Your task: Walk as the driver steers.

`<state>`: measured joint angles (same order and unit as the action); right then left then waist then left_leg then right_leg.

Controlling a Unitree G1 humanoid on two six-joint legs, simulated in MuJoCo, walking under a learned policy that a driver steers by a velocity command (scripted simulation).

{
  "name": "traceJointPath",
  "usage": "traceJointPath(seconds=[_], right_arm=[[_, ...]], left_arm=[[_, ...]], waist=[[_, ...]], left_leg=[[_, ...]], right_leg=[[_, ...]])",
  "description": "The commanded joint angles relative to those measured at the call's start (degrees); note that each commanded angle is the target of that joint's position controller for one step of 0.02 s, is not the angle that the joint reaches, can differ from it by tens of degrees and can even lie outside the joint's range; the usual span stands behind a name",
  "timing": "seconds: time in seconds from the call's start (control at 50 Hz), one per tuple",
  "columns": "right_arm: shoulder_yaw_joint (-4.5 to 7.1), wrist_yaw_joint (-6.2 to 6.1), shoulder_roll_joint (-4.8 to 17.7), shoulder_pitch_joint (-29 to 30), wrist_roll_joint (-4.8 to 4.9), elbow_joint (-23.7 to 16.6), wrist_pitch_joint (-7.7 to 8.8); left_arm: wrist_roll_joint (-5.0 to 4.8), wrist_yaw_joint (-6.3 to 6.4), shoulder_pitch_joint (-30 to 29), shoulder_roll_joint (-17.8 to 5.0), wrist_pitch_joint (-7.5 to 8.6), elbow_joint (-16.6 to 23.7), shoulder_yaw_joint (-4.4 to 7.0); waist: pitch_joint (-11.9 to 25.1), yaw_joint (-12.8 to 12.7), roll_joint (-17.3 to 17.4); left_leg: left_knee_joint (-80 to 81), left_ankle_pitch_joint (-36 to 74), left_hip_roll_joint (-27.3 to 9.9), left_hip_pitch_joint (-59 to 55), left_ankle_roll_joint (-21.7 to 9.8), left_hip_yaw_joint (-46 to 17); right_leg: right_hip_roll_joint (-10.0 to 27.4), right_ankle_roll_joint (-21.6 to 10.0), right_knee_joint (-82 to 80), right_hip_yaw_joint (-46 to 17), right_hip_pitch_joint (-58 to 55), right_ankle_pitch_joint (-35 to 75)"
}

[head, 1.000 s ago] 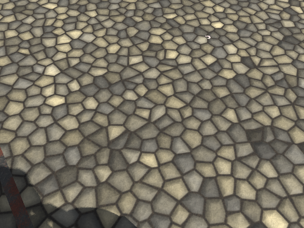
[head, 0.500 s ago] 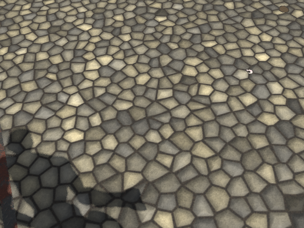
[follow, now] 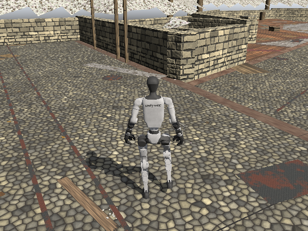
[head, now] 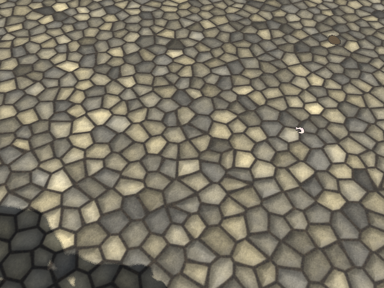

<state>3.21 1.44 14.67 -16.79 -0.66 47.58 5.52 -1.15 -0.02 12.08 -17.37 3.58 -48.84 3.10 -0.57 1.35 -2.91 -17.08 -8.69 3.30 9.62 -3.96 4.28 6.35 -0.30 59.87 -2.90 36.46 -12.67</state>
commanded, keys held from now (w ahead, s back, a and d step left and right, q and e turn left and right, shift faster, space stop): w+e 0.46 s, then w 0.08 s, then e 0.46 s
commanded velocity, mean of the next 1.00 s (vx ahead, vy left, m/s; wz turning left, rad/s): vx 0.37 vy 0.00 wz -0.47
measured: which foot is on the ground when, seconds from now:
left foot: down 0.00-0.32, up 0.34-0.76, down 0.78-1.00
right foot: up 0.00-0.30, down 0.32-0.78, up 0.80-1.00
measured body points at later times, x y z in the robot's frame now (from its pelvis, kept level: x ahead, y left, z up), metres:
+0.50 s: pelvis +0.27 -0.09 -0.01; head +0.30 -0.10 +0.44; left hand +0.44 +0.16 -0.11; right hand +0.34 -0.39 -0.12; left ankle +0.30 +0.08 -0.66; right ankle +0.28 -0.16 -0.75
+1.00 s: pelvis +0.46 -0.09 -0.01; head +0.50 -0.11 +0.44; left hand +0.71 +0.10 -0.12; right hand +0.47 -0.40 -0.11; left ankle +0.59 -0.04 -0.75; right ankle +0.38 -0.20 -0.67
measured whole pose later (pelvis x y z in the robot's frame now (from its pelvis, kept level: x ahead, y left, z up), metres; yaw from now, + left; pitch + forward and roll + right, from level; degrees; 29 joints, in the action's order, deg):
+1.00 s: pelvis +0.46 -0.09 -0.01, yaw -32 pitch +2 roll +0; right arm 2.6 -1.1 13.9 -5.5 -1.6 41.3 1.3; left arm -1.0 2.3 13.5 -18.6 -3.7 -37.9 5.0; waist -3.9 -0.3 -1.7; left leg -25.2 -5.5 -1.4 21.3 -1.9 4.8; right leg 1.2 4.2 63.0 -1.9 30.8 -25.8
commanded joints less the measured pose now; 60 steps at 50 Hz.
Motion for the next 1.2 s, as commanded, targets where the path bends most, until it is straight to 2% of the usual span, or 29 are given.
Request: traceJointPath(seconds=[0.02,0.12,0.22,0.26,0.28,0.3,0.32,0.34,0.36,0.38,0.4,0.42,0.44,0.5,0.6,0.68,0.74,0.76,0.78,0.8,0.82,0.84,0.86,0.88,0.92,1.02,1.12,1.18,1.2], right_arm=[[1.93,-0.83,8.0,2.5,-0.30,-2.7,1.42],[2.09,-1.74,9.3,0.4,0.25,-0.8,0.99],[2.76,-2.17,10.6,-2.6,1.25,1.4,-1.18],[3.18,-2.68,12.0,-1.2,1.43,0.9,-2.14],[3.39,-3.03,12.7,-0.5,1.42,0.6,-2.65],[3.29,-3.38,12.7,0.4,1.48,0.2,-3.17],[2.72,-3.71,11.7,0.0,1.02,-0.8,-2.94],[-0.06,-2.55,3.2,-5.6,-1.02,-3.8,-1.17],[0.02,-1.56,6.1,-1.5,0.70,-4.3,1.44],[0.92,-0.86,9.2,4.2,2.92,-5.9,2.87],[0.54,-0.93,8.7,6.0,2.76,-6.5,3.52],[0.85,-1.32,8.7,6.6,1.36,-6.2,3.47],[1.42,-1.51,9.5,6.0,0.57,-6.1,2.81],[1.23,-1.47,7.3,3.6,0.04,-5.9,0.72],[0.15,-1.47,4.7,13.4,-0.39,-8.8,0.52],[0.82,-0.88,6.2,16.7,0.39,-10.4,0.59],[1.96,-0.70,8.5,12.6,-0.02,-9.7,1.00],[2.28,-0.91,9.1,9.5,-0.55,-9.1,1.39],[2.90,-1.41,12.4,4.9,-1.77,-9.2,1.58],[2.82,-1.70,13.6,2.9,-2.63,-9.5,0.62],[2.95,-1.40,12.3,2.3,-0.42,-9.1,-0.57],[2.09,-1.74,8.7,4.9,-0.06,-10.6,-1.42],[1.39,-2.09,7.0,7.7,-0.29,-10.8,-2.36],[0.91,-2.27,6.2,10.3,-0.41,-11.0,-3.12],[1.36,-2.58,7.8,13.1,-1.13,-10.7,-3.74],[2.33,-3.17,9.3,13.6,-0.42,-9.7,-4.05],[3.15,-2.72,11.4,13.7,0.56,-8.7,-5.21],[3.16,-2.60,10.9,13.5,1.82,-7.3,-5.91],[2.79,-2.41,8.8,11.0,1.82,-6.0,-6.25]], left_arm=[[0.12,0.06,1.4,-2.6,-0.19,2.5,0.86],[0.26,-1.31,-7.0,-0.7,0.39,5.6,0.12],[0.09,-3.09,-12.7,-1.0,0.27,10.3,0.03],[0.02,-3.67,-10.8,-2.3,0.12,11.3,0.75],[0.04,-3.69,-6.9,-3.7,-0.07,10.8,1.59],[-0.09,-3.45,1.0,-6.1,-0.15,9.1,3.08],[-0.15,-2.48,10.8,-10.5,-0.48,7.0,5.14],[-0.48,-1.71,12.6,-17.3,-0.55,6.8,6.49],[-0.14,-1.70,14.4,-13.6,-0.12,8.2,5.22],[0.46,-1.63,12.6,-10.2,0.23,8.0,4.28],[0.26,-1.50,9.2,-8.4,0.43,8.5,3.79],[0.29,-1.45,5.0,-6.7,0.36,9.5,3.21],[0.85,-1.25,2.3,-5.2,0.34,10.7,2.61],[0.89,-0.63,1.1,-6.0,0.54,11.4,2.76],[0.52,0.76,4.5,-8.1,-0.13,9.8,3.37],[-0.12,1.37,7.3,-8.2,-1.74,8.8,3.59],[0.02,2.06,4.7,-7.2,-2.54,10.1,3.58],[0.02,2.07,3.1,-6.1,-2.63,11.1,3.28],[0.91,2.00,3.1,-3.1,-2.40,13.0,2.29],[1.07,1.78,14.8,0.3,-2.14,12.0,1.37],[0.11,1.41,18.9,-5.7,-2.32,11.2,2.03],[-0.55,1.65,13.1,-9.2,-3.34,11.1,3.24],[-0.49,2.09,8.5,-9.5,-4.58,11.9,3.55],[-0.29,2.45,6.6,-9.2,-5.84,12.3,3.79],[-0.27,2.57,7.4,-6.3,-7.24,13.0,3.36],[0.53,2.02,4.3,-3.7,-6.90,15.0,2.45],[0.47,0.44,2.2,-5.1,-7.18,16.4,2.85],[0.76,-0.11,5.3,-5.4,-7.14,15.2,3.57],[1.10,0.25,7.2,-7.3,-7.04,14.8,4.32]], waist=[[-0.8,-1.6,6.0],[-3.0,1.8,5.2],[-4.5,3.1,5.3],[-2.0,1.0,7.1],[1.0,-1.3,8.2],[5.2,-5.7,7.5],[10.8,-10.0,3.7],[16.3,-4.9,-11.5],[24.0,-7.8,-7.5],[16.5,-9.1,-4.3],[11.2,-7.0,0.0],[6.8,-4.4,2.8],[5.2,-2.3,2.0],[3.6,0.1,1.0],[0.8,-3.2,-0.6],[2.4,-4.4,-2.7],[4.0,-1.4,-4.0],[5.6,0.6,-3.1],[12.5,1.8,2.7],[20.2,-2.3,17.7],[24.6,-2.4,18.7],[18.3,-0.5,12.5],[13.3,-0.3,9.0],[9.2,-0.9,8.6],[4.8,-2.8,11.6],[7.5,-1.8,10.7],[6.8,-1.4,11.5],[6.5,-3.5,9.9],[5.0,-3.7,5.2]], left_leg=[[11.0,10.1,-16.3,-0.4,-8.9,-7.9],[11.7,11.0,-15.9,-3.9,-6.4,-0.4],[5.9,19.2,-19.6,-15.8,-5.0,1.9],[-0.6,36.2,-19.8,-17.4,-3.5,3.8],[-7.0,45.9,-19.3,-17.2,-2.6,4.9],[-17.8,49.4,-17.4,-14.2,-1.0,6.7],[-33.3,38.2,-15.1,-2.2,1.3,7.1],[-54.8,-11.7,-4.2,25.1,5.3,4.8],[-63.8,-25.1,-0.5,33.9,5.1,-8.2],[-63.8,-20.5,-4.1,39.1,3.5,-10.3],[-59.0,-15.6,-6.7,37.9,2.7,-9.7],[-53.5,-13.0,-8.5,34.3,3.1,-9.2],[-50.3,-11.4,-9.8,29.7,3.5,-9.3],[-43.4,-8.1,-10.1,25.3,5.9,-7.6],[-22.3,10.0,-6.0,20.1,7.4,-5.2],[-13.8,13.2,-2.4,17.1,6.5,-6.9],[-9.3,10.3,-2.5,13.1,4.3,-8.4],[-5.5,16.4,-3.8,7.3,3.0,-7.8],[-8.5,33.9,-13.0,-6.0,-0.6,-14.7],[-11.7,53.5,-28.7,-22.9,-11.1,-30.7],[-9.3,38.0,-32.0,-23.4,-14.4,-39.5],[-7.1,25.6,-27.7,-18.4,-12.1,-33.2],[-5.3,17.1,-24.2,-12.2,-9.7,-26.8],[-3.4,12.1,-21.7,-5.4,-8.9,-22.6],[1.1,7.4,-17.8,5.3,-8.1,-14.9],[2.2,11.8,-20.3,3.2,-10.4,-8.9],[1.6,6.2,-22.0,2.5,-9.0,-5.8],[-4.5,0.9,-20.4,4.4,-4.1,-2.2],[-11.4,-4.7,-17.5,9.0,0.2,0.9]], right_leg=[[1.3,0.7,-5.4,-3.6,3.5,9.5],[-0.4,-0.1,-19.7,0.3,1.7,20.1],[-1.6,-2.6,-25.0,3.3,5.9,11.0],[-4.4,-4.5,-25.4,6.6,0.5,5.0],[-6.7,-5.7,-25.1,8.5,-5.5,2.6],[-9.3,-7.5,-28.1,9.4,-16.5,4.6],[-6.2,-10.6,-29.5,1.8,-34.0,6.8],[9.2,-21.3,-31.7,-28.5,-56.3,2.8],[14.0,-25.2,-41.1,-45.6,-62.2,-2.4],[11.8,-21.6,-41.8,-36.4,-58.0,0.3],[9.1,-19.3,-41.7,-28.8,-49.8,3.9],[7.0,-17.7,-42.6,-23.4,-40.5,9.5],[5.4,-17.2,-44.1,-20.1,-34.1,14.0],[3.7,-17.6,-47.1,-14.8,-25.7,20.3],[-1.8,-12.6,-44.8,-6.2,-20.2,28.9],[-0.7,-10.1,-39.1,-11.1,-24.6,24.7],[-0.2,-7.9,-31.3,-16.5,-28.2,22.8],[-3.1,-6.0,-26.0,-15.8,-27.1,21.3],[-7.2,-3.4,-13.5,-12.8,-21.0,10.0],[-14.8,0.4,3.6,-7.7,-6.5,-30.4],[-10.9,1.8,12.6,-7.6,-1.7,-29.8],[-8.5,3.4,16.2,-6.3,1.5,-24.4],[-7.0,4.3,15.6,-4.1,2.5,-20.3],[-5.5,4.9,14.5,-3.4,1.4,-18.0],[-4.8,5.0,9.9,-0.5,-4.9,-14.2],[-2.5,4.1,-3.6,1.6,-9.6,-9.0],[-2.9,1.5,-14.5,4.5,-15.5,-6.8],[-5.4,-2.0,-27.9,6.8,-23.8,-0.5],[-4.3,-4.5,-34.4,2.3,-28.0,4.6]])
Velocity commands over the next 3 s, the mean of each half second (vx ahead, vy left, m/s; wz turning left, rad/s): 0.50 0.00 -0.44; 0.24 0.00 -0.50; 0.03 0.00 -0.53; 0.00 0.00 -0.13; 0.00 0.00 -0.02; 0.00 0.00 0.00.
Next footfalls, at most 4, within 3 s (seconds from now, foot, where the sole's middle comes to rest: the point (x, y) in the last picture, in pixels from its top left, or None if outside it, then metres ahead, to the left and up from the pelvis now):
0.32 right None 0.32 -0.17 -0.78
0.78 left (205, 253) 0.63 -0.06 -0.78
1.20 right None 0.43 -0.24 -0.78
1.64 left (208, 263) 0.59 -0.06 -0.78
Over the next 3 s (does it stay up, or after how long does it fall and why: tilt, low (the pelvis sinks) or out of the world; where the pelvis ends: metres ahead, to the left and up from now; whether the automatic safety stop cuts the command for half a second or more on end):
stays up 0.50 -0.11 -0.01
